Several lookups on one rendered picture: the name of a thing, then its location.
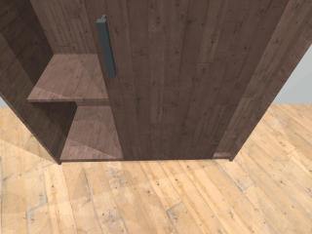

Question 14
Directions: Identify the handle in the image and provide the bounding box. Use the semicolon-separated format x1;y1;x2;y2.
96;15;117;78

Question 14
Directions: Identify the wardrobe door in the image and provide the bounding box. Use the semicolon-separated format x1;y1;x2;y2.
215;0;312;153
83;0;290;161

